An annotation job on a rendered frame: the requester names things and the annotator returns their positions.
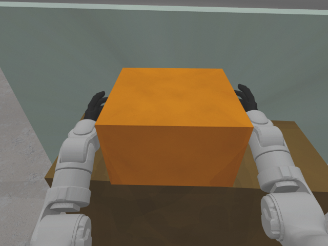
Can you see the right robot upper arm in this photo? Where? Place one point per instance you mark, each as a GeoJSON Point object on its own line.
{"type": "Point", "coordinates": [293, 219]}

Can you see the pedestal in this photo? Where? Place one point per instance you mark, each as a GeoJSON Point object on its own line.
{"type": "Point", "coordinates": [147, 215]}

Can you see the left robot upper arm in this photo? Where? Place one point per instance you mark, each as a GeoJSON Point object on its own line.
{"type": "Point", "coordinates": [63, 230]}

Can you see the carton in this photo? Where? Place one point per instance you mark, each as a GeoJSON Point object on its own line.
{"type": "Point", "coordinates": [173, 127]}

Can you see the right robot forearm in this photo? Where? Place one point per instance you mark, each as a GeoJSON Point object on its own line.
{"type": "Point", "coordinates": [277, 172]}

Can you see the left robot forearm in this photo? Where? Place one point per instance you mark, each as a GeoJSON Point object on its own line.
{"type": "Point", "coordinates": [70, 187]}

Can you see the left robot hand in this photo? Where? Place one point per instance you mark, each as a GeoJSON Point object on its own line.
{"type": "Point", "coordinates": [94, 109]}

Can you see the right robot hand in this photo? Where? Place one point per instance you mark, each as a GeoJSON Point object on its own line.
{"type": "Point", "coordinates": [247, 101]}

